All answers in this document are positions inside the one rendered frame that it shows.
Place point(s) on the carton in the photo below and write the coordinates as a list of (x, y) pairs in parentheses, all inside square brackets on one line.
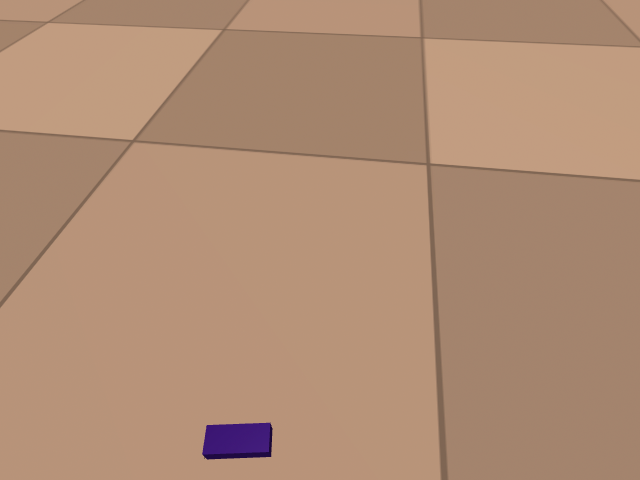
[(238, 441)]

